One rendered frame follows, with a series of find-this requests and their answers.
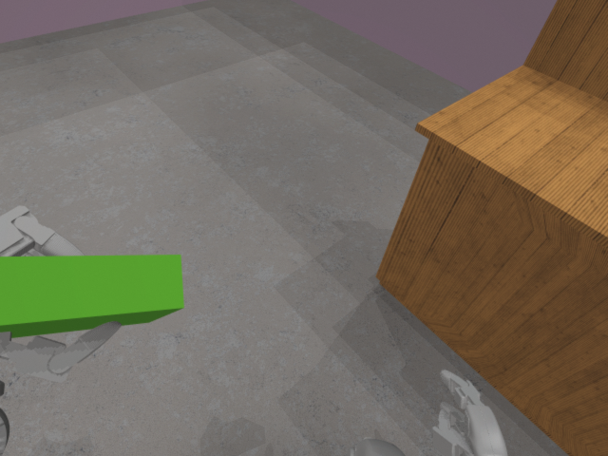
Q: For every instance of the table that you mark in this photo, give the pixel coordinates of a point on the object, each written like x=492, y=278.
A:
x=501, y=247

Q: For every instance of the robot left hand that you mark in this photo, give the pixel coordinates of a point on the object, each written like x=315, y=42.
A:
x=22, y=236

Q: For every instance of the robot right hand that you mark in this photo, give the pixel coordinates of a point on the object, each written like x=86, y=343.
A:
x=476, y=433

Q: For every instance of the sponge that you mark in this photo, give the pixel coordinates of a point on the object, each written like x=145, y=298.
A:
x=58, y=294

